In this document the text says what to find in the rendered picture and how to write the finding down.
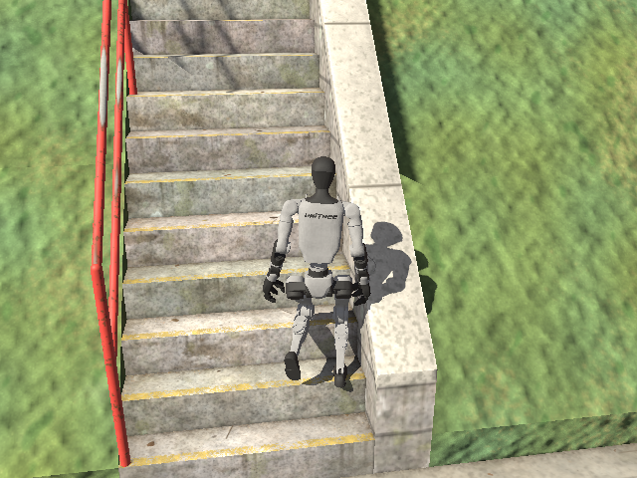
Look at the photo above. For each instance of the stairs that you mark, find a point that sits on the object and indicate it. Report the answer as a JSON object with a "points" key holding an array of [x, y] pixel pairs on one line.
{"points": [[226, 124]]}

